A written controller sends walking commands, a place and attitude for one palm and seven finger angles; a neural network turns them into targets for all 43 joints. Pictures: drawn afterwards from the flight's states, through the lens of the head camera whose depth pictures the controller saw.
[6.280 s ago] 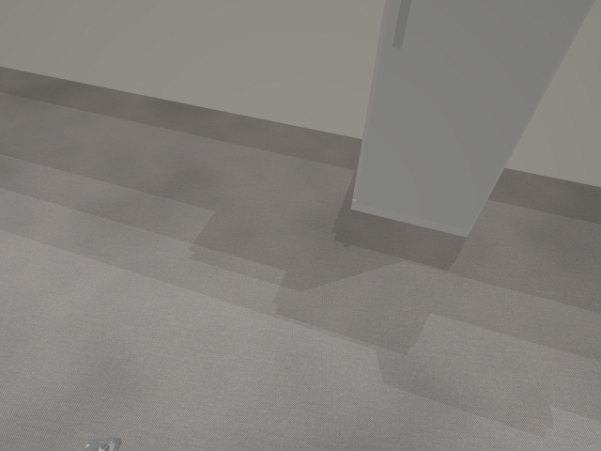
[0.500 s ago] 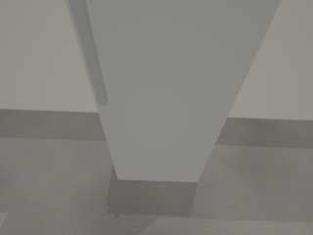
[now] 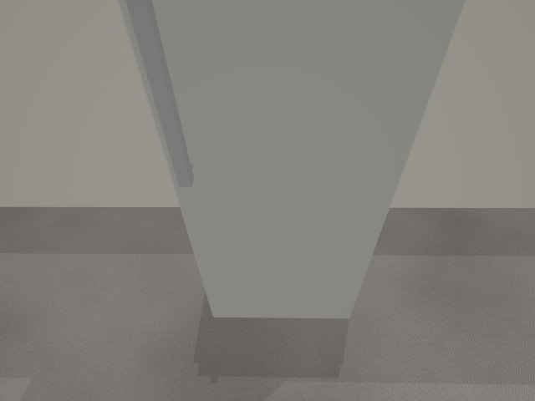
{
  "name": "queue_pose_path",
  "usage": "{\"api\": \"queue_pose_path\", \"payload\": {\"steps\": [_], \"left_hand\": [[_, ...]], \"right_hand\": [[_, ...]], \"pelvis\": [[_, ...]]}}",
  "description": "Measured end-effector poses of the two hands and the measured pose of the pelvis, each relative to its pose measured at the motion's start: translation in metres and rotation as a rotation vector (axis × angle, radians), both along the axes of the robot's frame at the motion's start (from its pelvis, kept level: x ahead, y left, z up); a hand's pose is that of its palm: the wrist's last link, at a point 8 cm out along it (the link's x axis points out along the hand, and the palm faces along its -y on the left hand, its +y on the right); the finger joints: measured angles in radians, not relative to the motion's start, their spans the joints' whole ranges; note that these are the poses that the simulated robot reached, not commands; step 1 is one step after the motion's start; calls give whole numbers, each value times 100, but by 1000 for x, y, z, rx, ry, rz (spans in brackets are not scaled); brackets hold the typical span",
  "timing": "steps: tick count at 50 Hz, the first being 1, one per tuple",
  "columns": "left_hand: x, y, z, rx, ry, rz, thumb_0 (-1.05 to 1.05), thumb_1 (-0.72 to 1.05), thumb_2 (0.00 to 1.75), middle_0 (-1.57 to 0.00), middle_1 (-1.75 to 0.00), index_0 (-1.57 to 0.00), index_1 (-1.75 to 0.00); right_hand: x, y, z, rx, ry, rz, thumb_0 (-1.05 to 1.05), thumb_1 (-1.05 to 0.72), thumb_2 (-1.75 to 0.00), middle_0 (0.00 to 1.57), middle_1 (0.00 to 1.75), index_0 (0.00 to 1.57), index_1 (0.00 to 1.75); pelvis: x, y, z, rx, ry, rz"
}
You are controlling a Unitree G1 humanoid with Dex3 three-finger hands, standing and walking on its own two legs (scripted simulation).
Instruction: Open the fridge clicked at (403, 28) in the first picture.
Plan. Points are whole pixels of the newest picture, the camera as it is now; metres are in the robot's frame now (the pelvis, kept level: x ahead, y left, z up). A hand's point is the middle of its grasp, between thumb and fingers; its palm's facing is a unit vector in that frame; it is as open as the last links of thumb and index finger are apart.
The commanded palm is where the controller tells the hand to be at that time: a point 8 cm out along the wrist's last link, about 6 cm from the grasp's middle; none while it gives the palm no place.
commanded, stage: come to a stop and stand still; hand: left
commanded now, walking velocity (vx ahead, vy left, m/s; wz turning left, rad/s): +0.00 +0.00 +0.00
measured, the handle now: (165, 84) +0.53 +0.20 +0.24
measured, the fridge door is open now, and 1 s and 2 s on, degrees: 0 0 0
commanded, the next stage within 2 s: look again from close up in 0.12 s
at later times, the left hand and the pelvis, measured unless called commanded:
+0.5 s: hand out of the picture +0.02 +0.17 -0.17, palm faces +0.02 -0.98 -0.20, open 7.3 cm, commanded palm none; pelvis +0.01 +0.00 +0.00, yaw +0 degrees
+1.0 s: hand out of the picture +0.04 +0.18 -0.17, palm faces +0.01 -0.98 -0.22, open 7.3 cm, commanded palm none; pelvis +0.02 -0.01 +0.01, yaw +0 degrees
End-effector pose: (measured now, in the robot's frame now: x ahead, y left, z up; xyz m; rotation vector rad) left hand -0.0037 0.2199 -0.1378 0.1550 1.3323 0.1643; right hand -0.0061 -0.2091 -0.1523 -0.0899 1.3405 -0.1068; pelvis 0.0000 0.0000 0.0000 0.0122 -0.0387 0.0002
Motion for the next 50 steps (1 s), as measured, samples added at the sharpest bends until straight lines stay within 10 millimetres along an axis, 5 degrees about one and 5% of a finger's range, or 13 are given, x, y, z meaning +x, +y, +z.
{"api": "queue_pose_path", "payload": {"steps": [15,50], "left_hand": [[13,4,1,-4,-3,-13,0,91,90,-20,-30,-20,-30],[39,5,4,11,-8,-20,0,91,90,-20,-30,-20,-30]], "right_hand": [[1,-12,7,-35,31,5,0,-91,-90,20,29,20,30],[40,-30,12,-61,13,31,0,-91,-90,20,29,20,30]], "pelvis": [[3,-1,3,0,7,-2],[18,-10,6,-4,11,-2]]}}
